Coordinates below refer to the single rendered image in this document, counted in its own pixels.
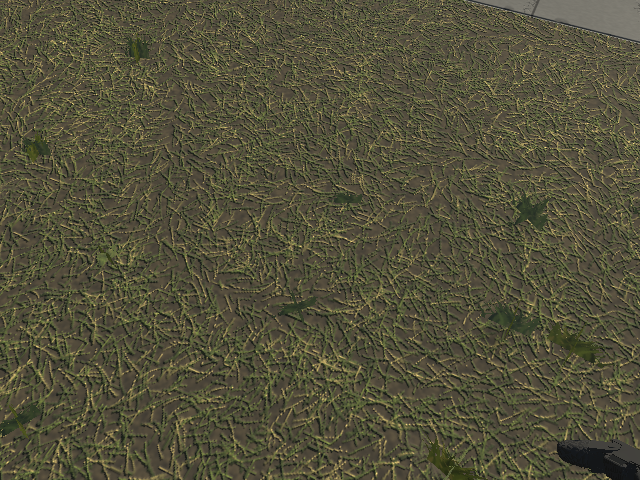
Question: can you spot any robot right hand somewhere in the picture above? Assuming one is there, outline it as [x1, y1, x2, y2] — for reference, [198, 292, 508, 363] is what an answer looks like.
[557, 439, 640, 480]

